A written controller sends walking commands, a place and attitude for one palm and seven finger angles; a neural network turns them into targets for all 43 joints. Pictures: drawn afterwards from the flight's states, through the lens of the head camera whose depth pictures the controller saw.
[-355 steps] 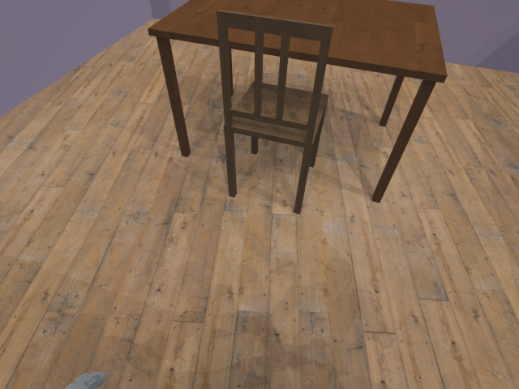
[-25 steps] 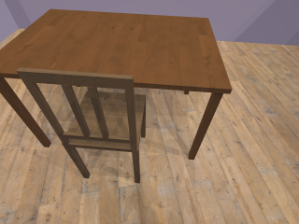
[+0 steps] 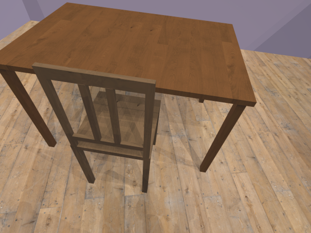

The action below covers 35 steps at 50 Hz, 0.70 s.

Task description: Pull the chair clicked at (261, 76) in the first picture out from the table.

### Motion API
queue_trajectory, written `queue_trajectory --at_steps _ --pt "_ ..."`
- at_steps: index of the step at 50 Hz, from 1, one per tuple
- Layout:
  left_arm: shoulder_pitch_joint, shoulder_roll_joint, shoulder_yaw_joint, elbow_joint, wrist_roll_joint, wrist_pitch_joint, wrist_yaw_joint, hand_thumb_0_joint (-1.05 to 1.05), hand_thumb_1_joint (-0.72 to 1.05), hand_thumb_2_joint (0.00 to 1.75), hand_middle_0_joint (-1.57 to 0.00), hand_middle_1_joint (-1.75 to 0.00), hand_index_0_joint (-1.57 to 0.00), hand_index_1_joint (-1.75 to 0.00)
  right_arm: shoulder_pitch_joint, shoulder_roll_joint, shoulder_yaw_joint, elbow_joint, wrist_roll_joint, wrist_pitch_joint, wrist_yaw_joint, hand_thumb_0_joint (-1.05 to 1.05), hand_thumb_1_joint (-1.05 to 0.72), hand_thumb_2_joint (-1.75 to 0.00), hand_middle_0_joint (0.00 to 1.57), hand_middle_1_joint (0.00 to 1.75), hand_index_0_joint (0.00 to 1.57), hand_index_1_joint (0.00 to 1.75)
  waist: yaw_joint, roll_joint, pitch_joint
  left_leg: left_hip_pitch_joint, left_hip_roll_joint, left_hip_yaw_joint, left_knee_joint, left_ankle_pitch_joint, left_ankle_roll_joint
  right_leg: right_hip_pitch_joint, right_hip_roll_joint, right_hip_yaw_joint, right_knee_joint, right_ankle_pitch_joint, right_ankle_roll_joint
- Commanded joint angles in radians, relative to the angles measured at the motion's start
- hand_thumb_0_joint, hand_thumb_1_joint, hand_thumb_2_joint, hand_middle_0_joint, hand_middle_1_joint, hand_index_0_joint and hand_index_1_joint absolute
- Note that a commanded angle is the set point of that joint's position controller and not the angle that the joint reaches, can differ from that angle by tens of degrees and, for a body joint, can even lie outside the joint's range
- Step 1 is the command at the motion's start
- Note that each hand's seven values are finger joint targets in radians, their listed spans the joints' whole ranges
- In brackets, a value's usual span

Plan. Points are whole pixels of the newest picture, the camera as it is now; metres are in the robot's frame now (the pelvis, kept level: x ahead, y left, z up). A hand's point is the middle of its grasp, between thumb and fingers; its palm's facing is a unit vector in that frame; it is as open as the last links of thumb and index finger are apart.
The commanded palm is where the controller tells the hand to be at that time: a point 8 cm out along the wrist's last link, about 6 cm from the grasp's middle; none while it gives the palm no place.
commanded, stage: come to a stop and stand still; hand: left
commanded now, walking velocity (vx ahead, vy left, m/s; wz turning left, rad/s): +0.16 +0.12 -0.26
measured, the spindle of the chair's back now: (91, 115) +0.51 +0.29 -0.07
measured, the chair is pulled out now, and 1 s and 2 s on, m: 0.00 0.00 0.00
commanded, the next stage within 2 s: look again from close up in 1.46 s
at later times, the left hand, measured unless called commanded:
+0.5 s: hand (94, 223) +0.17 +0.19 -0.17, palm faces -0.02 -0.97 -0.24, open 7.3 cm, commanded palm none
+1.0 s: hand out of the picture +0.06 +0.21 -0.18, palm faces +0.06 -0.98 -0.20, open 7.4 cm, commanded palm none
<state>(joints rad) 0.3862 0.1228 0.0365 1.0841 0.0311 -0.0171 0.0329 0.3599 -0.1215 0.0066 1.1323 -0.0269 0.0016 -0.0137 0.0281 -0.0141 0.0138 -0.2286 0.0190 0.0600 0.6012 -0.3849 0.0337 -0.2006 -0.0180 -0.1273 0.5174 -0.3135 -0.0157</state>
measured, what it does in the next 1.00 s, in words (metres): steps on the spot: right foot, then left foot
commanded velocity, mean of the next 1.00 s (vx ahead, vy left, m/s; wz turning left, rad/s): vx -0.07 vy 0.01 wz -0.02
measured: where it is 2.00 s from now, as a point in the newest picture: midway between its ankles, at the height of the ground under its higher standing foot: outside the picture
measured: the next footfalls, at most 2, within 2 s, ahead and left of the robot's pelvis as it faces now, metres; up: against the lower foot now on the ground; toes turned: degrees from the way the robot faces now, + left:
right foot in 0.50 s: +0.16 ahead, -0.08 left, +0.00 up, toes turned -5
left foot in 0.92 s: +0.10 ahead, +0.14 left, +0.00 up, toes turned +0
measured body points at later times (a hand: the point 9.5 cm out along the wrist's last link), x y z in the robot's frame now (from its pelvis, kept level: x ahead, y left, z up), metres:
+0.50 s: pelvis +0.08 +0.01 +0.00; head +0.14 +0.00 +0.44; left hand +0.17 +0.24 -0.15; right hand +0.02 -0.18 -0.16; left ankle -0.03 +0.08 -0.73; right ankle +0.12 -0.08 -0.73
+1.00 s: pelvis +0.05 +0.03 +0.00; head +0.05 +0.04 +0.45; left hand +0.06 +0.26 -0.16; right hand +0.12 -0.20 -0.14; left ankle +0.06 +0.14 -0.73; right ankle +0.12 -0.08 -0.72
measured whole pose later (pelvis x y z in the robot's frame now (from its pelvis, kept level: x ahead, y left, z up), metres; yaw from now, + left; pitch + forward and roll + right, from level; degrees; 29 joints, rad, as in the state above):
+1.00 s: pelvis +0.05 +0.03 +0.00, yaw -1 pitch -2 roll +1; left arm 0.29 0.20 0.04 1.02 0.03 0.05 0.03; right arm 0.21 -0.14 -0.02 1.01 -0.02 0.02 -0.03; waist 0.04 -0.06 0.04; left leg -0.20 -0.01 0.03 0.51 -0.27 0.01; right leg -0.35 -0.02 -0.05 0.60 -0.31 -0.03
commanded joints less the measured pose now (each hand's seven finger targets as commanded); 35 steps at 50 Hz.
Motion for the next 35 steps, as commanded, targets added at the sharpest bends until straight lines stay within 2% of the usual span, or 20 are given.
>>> queue_trajectory --at_steps 1,2,3,5,7,8,11,13,16,19,22,24,25,26,27,28,29,30,31,35 --pt "-0.016 0.072 0.023 -0.056 -0.005 -0.001 -0.005 0.00 0.90 0.90 -0.20 -0.30 -0.20 -0.30 0.205 -0.076 -0.020 0.004 0.000 -0.040 -0.005 0.00 -0.90 -0.90 0.20 0.30 0.20 0.30 -0.078 0.173 0.113 0.090 0.098 -0.146 -0.265 0.029 0.038 -0.232 -0.079 0.085 0.035 -0.154 -0.082" --pt "-0.036 0.030 0.014 -0.076 -0.004 -0.002 -0.010 0.00 0.90 0.90 -0.20 -0.30 -0.20 -0.30 0.259 -0.134 -0.032 0.009 -0.006 -0.041 -0.012 0.00 -0.90 -0.90 0.20 0.30 0.20 0.30 -0.091 0.330 0.105 0.146 0.245 -0.331 -0.377 0.048 0.107 -0.340 0.007 -0.025 0.242 -0.207 -0.044" --pt "-0.092 0.040 0.008 -0.091 0.005 -0.004 -0.008 0.00 0.90 0.90 -0.20 -0.30 -0.20 -0.30 0.282 -0.136 -0.031 0.017 -0.006 -0.041 -0.023 0.00 -0.90 -0.90 0.20 0.30 0.20 0.30 -0.112 0.321 0.156 0.196 0.295 -0.416 -0.418 0.175 0.158 -0.463 0.012 0.024 0.420 -0.271 -0.042" --pt "-0.099 0.051 0.014 -0.082 0.004 -0.014 -0.016 0.00 0.90 0.90 -0.20 -0.30 -0.20 -0.30 0.247 -0.091 -0.014 -0.003 0.000 -0.055 -0.032 0.00 -0.90 -0.90 0.20 0.30 0.20 0.30 -0.081 0.147 0.144 0.205 0.302 -0.370 -0.361 0.446 0.214 -0.509 -0.043 0.077 0.579 -0.204 -0.052" --pt "-0.083 0.031 0.008 -0.055 -0.002 -0.013 -0.018 0.00 0.90 0.90 -0.20 -0.30 -0.20 -0.30 0.186 -0.084 -0.003 -0.021 -0.003 -0.072 -0.036 0.00 -0.90 -0.90 0.20 0.30 0.20 0.30 -0.045 0.025 0.096 0.217 0.266 -0.239 -0.322 0.773 0.184 -0.460 -0.063 0.099 0.599 -0.115 -0.026" --pt "-0.063 0.014 0.003 -0.044 -0.006 -0.007 -0.016 0.00 0.90 0.90 -0.20 -0.30 -0.20 -0.30 0.176 -0.086 0.001 -0.023 -0.001 -0.077 -0.042 0.00 -0.90 -0.90 0.20 0.30 0.20 0.30 -0.030 0.010 0.068 0.220 0.244 -0.181 -0.310 0.920 0.156 -0.423 -0.056 0.100 0.588 -0.081 -0.012" --pt "-0.052 0.015 -0.001 -0.036 -0.012 0.012 -0.003 0.00 0.90 0.90 -0.20 -0.30 -0.20 -0.30 0.149 -0.080 0.007 -0.012 0.009 -0.082 -0.053 0.00 -0.90 -0.90 0.20 0.30 0.20 0.30 -0.008 0.087 0.045 0.218 0.199 -0.092 -0.278 1.253 0.064 -0.349 -0.029 0.094 0.503 0.011 0.010" --pt "-0.085 0.037 0.003 -0.046 -0.012 0.023 0.004 0.00 0.90 0.90 -0.20 -0.30 -0.20 -0.30 0.147 -0.088 -0.003 -0.003 0.010 -0.070 -0.058 0.00 -0.90 -0.90 0.20 0.30 0.20 0.30 -0.017 0.129 0.043 0.263 0.197 -0.078 -0.251 1.317 0.037 -0.350 -0.012 0.070 0.448 0.024 0.016" --pt "-0.151 0.067 0.012 -0.073 -0.011 0.034 0.007 0.00 0.90 0.90 -0.20 -0.30 -0.20 -0.30 0.144 -0.095 -0.022 0.000 0.005 -0.047 -0.064 0.00 -0.90 -0.90 0.20 0.30 0.20 0.30 -0.036 0.143 0.055 0.294 0.209 -0.088 -0.215 1.324 0.038 -0.353 0.001 0.050 0.365 0.005 0.013" --pt "-0.177 0.077 0.018 -0.101 -0.008 0.037 0.007 0.00 0.90 0.90 -0.20 -0.30 -0.20 -0.30 0.121 -0.112 -0.047 -0.017 0.005 -0.029 -0.061 0.00 -0.90 -0.90 0.20 0.30 0.20 0.30 -0.036 0.140 0.058 0.279 0.216 -0.093 -0.175 1.283 0.058 -0.302 0.009 0.041 0.275 0.001 -0.002" --pt "-0.127 0.098 0.025 -0.111 -0.007 0.024 0.010 0.00 0.90 0.90 -0.20 -0.30 -0.20 -0.30 0.085 -0.126 -0.067 -0.037 0.008 -0.023 -0.054 0.00 -0.90 -0.90 0.20 0.30 0.20 0.30 -0.008 0.135 0.013 0.274 0.219 -0.101 -0.086 1.254 0.055 -0.186 0.010 0.050 0.103 0.056 -0.024" --pt "-0.034 0.129 0.032 -0.094 -0.005 0.008 0.011 0.00 0.90 0.90 -0.20 -0.30 -0.20 -0.30 0.080 -0.131 -0.074 -0.052 0.020 -0.018 -0.044 0.00 -0.90 -0.90 0.20 0.30 0.20 0.30 0.030 0.081 -0.053 0.205 0.163 -0.092 0.054 1.051 0.025 0.001 -0.021 0.063 -0.062 0.354 -0.039" --pt "0.010 0.184 0.041 -0.082 0.001 -0.004 0.020 0.00 0.90 0.90 -0.20 -0.30 -0.20 -0.30 0.107 -0.097 -0.076 -0.058 0.026 -0.016 -0.037 0.00 -0.90 -0.90 0.20 0.30 0.20 0.30 0.028 -0.073 -0.127 0.072 0.075 -0.057 0.234 0.697 0.000 0.156 -0.163 0.204 -0.034 0.815 -0.094" --pt "0.061 0.216 0.049 -0.064 -0.003 -0.008 0.024 0.00 0.90 0.90 -0.20 -0.30 -0.20 -0.30 0.097 -0.066 -0.075 -0.077 0.034 -0.019 -0.032 0.00 -0.90 -0.90 0.20 0.30 0.20 0.30 0.039 -0.183 -0.183 -0.123 -0.082 -0.007 0.459 -0.144 -0.034 0.296 -0.375 0.416 0.015 1.322 -0.239" --pt "0.041 0.209 0.035 -0.071 -0.012 -0.010 0.026 0.00 0.90 0.90 -0.20 -0.30 -0.20 -0.30 0.056 -0.056 -0.070 -0.086 0.036 -0.009 -0.038 0.00 -0.90 -0.90 0.20 0.30 0.20 0.30 0.034 -0.164 -0.166 -0.132 -0.067 -0.118 0.527 -0.267 -0.025 0.223 -0.418 0.411 -0.027 1.274 -0.296" --pt "-0.024 0.186 0.032 -0.086 -0.012 -0.007 0.026 0.00 0.90 0.90 -0.20 -0.30 -0.20 -0.30 0.027 -0.049 -0.069 -0.082 0.032 0.007 -0.033 0.00 -0.90 -0.90 0.20 0.30 0.20 0.30 0.017 -0.196 -0.130 -0.128 -0.034 -0.138 0.559 -0.237 -0.029 0.133 -0.375 0.391 -0.068 1.086 -0.290" --pt "-0.088 0.166 0.026 -0.109 -0.011 -0.003 0.026 0.00 0.90 0.90 -0.20 -0.30 -0.20 -0.30 -0.007 -0.048 -0.069 -0.087 0.029 0.019 -0.028 0.00 -0.90 -0.90 0.20 0.30 0.20 0.30 -0.001 -0.136 -0.056 -0.145 -0.021 -0.127 0.581 -0.195 -0.038 0.029 -0.339 0.358 -0.106 0.931 -0.270" --pt "-0.120 0.153 0.021 -0.120 -0.011 0.000 0.028 0.00 0.90 0.90 -0.20 -0.30 -0.20 -0.30 -0.018 -0.041 -0.067 -0.087 0.025 0.026 -0.023 0.00 -0.90 -0.90 0.20 0.30 0.20 0.30 -0.019 -0.056 -0.026 -0.149 -0.016 -0.120 0.564 -0.152 -0.046 -0.015 -0.303 0.310 -0.119 0.851 -0.243" --pt "-0.124 0.156 0.020 -0.130 -0.011 -0.002 0.027 0.00 0.90 0.90 -0.20 -0.30 -0.20 -0.30 -0.019 -0.040 -0.063 -0.085 0.021 0.034 -0.018 0.00 -0.90 -0.90 0.20 0.30 0.20 0.30 -0.030 -0.031 -0.030 -0.138 -0.019 -0.108 0.543 -0.121 -0.053 -0.054 -0.283 0.287 -0.131 0.805 -0.222" --pt "-0.102 0.183 0.032 -0.136 -0.002 0.001 0.021 0.00 0.90 0.90 -0.20 -0.30 -0.20 -0.30 -0.051 -0.045 -0.060 -0.110 0.015 0.041 -0.007 0.00 -0.90 -0.90 0.20 0.30 0.20 0.30 -0.016 -0.078 -0.044 -0.129 -0.017 -0.058 0.367 -0.078 -0.077 -0.049 -0.255 0.272 -0.152 0.641 -0.210"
